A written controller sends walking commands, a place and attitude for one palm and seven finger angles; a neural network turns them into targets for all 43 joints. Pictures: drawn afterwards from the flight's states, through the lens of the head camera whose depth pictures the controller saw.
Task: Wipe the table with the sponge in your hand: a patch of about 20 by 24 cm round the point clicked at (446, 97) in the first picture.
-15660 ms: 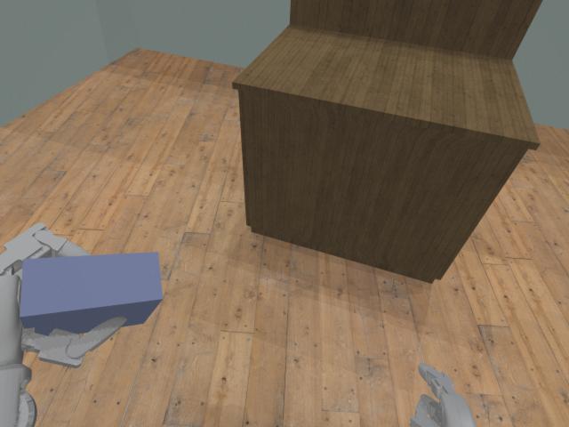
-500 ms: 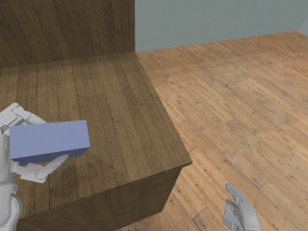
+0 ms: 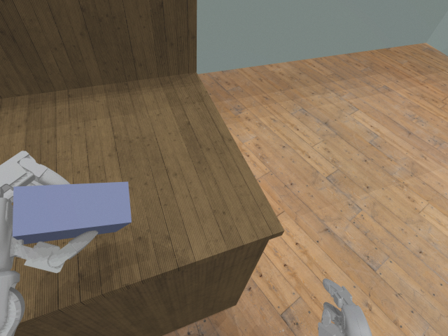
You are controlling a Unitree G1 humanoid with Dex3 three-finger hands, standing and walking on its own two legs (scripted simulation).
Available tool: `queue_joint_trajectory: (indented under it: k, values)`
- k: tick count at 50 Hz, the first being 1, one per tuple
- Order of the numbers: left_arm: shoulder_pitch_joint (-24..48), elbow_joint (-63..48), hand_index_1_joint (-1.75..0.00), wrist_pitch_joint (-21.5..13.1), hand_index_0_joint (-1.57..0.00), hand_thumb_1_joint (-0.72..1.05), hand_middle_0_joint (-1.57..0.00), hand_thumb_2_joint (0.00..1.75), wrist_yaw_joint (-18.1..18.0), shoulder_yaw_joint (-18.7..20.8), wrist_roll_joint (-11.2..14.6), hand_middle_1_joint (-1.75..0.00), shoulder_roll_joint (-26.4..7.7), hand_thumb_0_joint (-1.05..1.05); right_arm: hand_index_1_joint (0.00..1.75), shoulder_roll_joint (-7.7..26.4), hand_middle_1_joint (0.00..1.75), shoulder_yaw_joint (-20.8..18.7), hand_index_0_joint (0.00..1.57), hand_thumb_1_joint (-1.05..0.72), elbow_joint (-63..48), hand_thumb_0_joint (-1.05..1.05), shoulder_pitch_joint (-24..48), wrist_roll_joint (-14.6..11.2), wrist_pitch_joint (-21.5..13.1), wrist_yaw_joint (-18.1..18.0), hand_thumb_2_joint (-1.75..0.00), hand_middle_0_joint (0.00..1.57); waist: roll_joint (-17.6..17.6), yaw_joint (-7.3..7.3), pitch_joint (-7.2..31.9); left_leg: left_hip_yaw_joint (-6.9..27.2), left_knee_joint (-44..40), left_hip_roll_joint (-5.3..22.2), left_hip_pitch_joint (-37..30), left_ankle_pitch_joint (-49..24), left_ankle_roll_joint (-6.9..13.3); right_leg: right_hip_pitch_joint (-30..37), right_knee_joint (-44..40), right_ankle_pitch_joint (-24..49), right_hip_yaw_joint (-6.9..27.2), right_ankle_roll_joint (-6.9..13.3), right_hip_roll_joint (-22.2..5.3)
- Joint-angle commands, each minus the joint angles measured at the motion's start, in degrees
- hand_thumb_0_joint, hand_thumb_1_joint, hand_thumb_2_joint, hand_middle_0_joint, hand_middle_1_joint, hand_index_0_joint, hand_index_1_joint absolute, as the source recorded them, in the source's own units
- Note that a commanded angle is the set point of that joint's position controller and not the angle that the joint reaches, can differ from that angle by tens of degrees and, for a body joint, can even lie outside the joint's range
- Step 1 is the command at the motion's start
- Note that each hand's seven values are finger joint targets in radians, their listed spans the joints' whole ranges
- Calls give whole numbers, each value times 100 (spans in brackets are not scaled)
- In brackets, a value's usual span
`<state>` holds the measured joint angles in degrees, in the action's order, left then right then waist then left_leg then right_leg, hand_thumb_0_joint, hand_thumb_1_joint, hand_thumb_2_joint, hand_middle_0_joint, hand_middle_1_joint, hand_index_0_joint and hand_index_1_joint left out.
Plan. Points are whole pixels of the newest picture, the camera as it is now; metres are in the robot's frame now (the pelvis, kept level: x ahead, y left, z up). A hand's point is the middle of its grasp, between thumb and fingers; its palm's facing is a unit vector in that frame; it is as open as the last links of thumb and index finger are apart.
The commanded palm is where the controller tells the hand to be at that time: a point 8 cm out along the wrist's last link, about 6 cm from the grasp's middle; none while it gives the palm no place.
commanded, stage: come to a stop and stand still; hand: left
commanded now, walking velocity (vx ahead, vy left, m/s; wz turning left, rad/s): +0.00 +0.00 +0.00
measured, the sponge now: (90, 212) +0.24 +0.21 +0.14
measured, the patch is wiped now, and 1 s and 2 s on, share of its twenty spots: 0.00 0.00 0.00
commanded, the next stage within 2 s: look again from close up in 0.06 s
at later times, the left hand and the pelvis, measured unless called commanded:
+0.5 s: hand (52, 217) +0.21 +0.24 +0.16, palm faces +0.40 -0.85 -0.35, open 9.4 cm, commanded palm +0.16 +0.28 +0.18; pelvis +0.00 -0.01 +0.00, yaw +0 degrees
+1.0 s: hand (96, 219) +0.22 +0.19 +0.16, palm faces +0.35 -0.86 -0.38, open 9.4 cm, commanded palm +0.16 +0.23 +0.18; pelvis +0.00 -0.05 +0.00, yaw +0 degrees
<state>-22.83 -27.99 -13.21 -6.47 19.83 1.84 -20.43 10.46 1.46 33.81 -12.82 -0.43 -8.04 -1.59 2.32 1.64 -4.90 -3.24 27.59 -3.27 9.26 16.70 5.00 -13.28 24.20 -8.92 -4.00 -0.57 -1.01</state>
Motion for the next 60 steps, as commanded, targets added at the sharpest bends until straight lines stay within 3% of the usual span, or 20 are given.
queue_joint_trajectory:
  k: [1,3,7,8,12,16,18,24,29,32,33,35,40,43,47,48,50,55,58,60]
  values:
    - [411,-1113,-160,-348,-120,10,-120,130,-54,592,44,-160,-860,0,30,842,30,-405,20,-90,-945,0,447,-18,-341,-47,-90,20,-579,-33,836,796,-918,877,919,-1089,-636,1283,145,788,451,191,-253]
    - [342,-996,-160,-335,-120,10,-120,130,-39,490,62,-160,-740,0,30,831,30,-357,20,-90,-922,0,473,-7,-316,-44,-90,20,-604,-40,763,814,-1012,883,957,-1023,-660,1197,134,619,382,164,-195]
    - [378,-1175,-160,-344,-120,10,-120,130,-64,672,30,-160,-937,0,30,816,30,-387,20,-90,-939,0,540,-38,-337,-45,-90,20,-551,-29,882,758,-922,860,939,-1061,-663,1349,146,803,424,165,-217]
    - [349,-1103,-160,-355,-120,10,-120,130,-40,542,53,-160,-803,0,30,835,30,-374,20,-90,-939,0,469,-3,-316,-40,-90,20,-402,-41,884,795,-937,833,963,-1059,-668,1336,114,754,372,168,-207]
    - [371,-1358,-160,-377,-120,10,-120,130,-70,711,37,-160,-994,0,30,819,30,-397,20,-90,-947,0,578,-31,-355,-53,-90,20,-663,-31,955,756,-852,836,781,-1158,-671,1286,136,873,456,187,-238]
    - [370,-1441,-160,-415,-120,10,-120,130,-59,665,36,-160,-966,0,30,832,30,-428,20,-90,-962,0,479,-9,-358,-38,-90,20,-716,-42,1052,803,-778,838,787,-1411,-687,1431,159,1123,450,219,-279]
    - [275,-1262,-160,-382,-120,10,-120,130,-62,553,67,-160,-807,0,30,838,30,-383,20,-90,-926,0,488,8,-326,-46,-90,20,-578,-54,963,789,-813,797,749,-1373,-700,1289,83,992,410,214,-244]
    - [256,-1124,-160,-323,-120,10,-120,130,-53,524,76,-160,-804,0,30,839,30,-413,20,-90,-944,0,475,-12,-285,-63,-90,20,-434,-60,907,773,-803,806,767,-1135,-615,1255,-31,945,521,220,-299]
    - [484,-1139,-160,-295,-120,10,-120,130,-54,513,65,-160,-832,0,30,835,30,-401,20,-90,-954,0,504,-16,-273,-74,-90,20,-569,-58,721,858,-1053,889,914,-772,-598,1163,-18,536,491,184,-184]
    - [677,-1313,-160,-283,-120,10,-120,130,-85,663,67,-160,-982,0,30,798,30,-407,20,-90,-964,0,623,-51,-270,-69,-90,20,-681,-56,774,855,-1078,1004,818,-1031,-669,1142,168,581,410,150,-105]
    - [691,-1283,-160,-296,-120,10,-120,130,-57,504,99,-160,-819,0,30,805,30,-387,20,-90,-956,0,568,-11,-234,-59,-90,20,-725,-66,785,919,-1111,1014,861,-1155,-684,1164,182,571,329,149,-70]
    - [691,-1436,-160,-311,-120,10,-120,130,-42,611,103,-160,-948,0,30,804,30,-449,20,-90,-1009,0,553,-20,-248,-23,-90,20,-768,-56,940,894,-899,1096,631,-1720,-719,1168,226,811,331,165,-115]
    - [314,-1440,-160,-279,-120,10,-120,130,4,673,169,-160,-920,0,30,803,30,-498,20,-90,-1057,0,541,-30,-187,60,-90,20,-798,-74,1064,843,-638,1178,440,-2250,-750,1086,232,960,281,216,-123]
    - [88,-1330,-160,-242,-120,10,-120,130,21,625,219,-160,-830,0,30,787,30,-455,20,-90,-1043,0,572,-31,-130,81,-90,20,-773,-89,960,869,-720,1220,675,-1796,-669,1019,263,669,263,224,-95]
    - [30,-1364,-160,-201,-120,10,-120,130,2,853,244,-160,-1031,0,30,796,30,-484,20,-90,-1065,0,651,-75,-127,56,-90,20,-698,-84,905,800,-624,1261,780,-1083,-487,889,232,574,427,239,-174]
    - [40,-1330,-160,-192,-120,10,-120,130,28,703,260,-160,-890,0,30,799,30,-470,20,-90,-1054,0,574,-34,-112,43,-90,20,-574,-100,923,811,-603,1228,833,-910,-428,890,179,535,435,244,-165]
    - [155,-1447,-160,-188,-120,10,-120,130,37,793,268,-160,-1029,0,30,840,30,-527,20,-90,-1081,0,541,-49,-133,25,-90,20,-601,-96,952,813,-501,1214,830,-684,-358,853,152,515,597,269,-218]
    - [246,-1526,-160,-87,-120,10,-120,130,14,717,301,-160,-1031,0,30,862,30,-537,20,-90,-1068,0,503,-55,-152,-16,-90,20,-282,-110,893,618,-136,901,690,188,-285,376,-385,-313,1083,349,-406]
    - [189,-1505,-160,17,-120,10,-120,130,-26,652,324,-160,-988,0,30,813,30,-501,20,-90,-1015,0,459,-56,-115,-37,-90,20,62,-165,884,308,366,605,389,476,-295,-127,-996,-1171,1465,461,-706]
    - [109,-1557,-160,59,-120,10,-120,130,-64,810,340,-160,-1127,0,30,821,30,-531,20,-90,-1009,0,386,-69,-103,-45,-90,20,210,-163,1008,172,624,503,347,426,-323,-49,-1209,-1259,1601,488,-901]
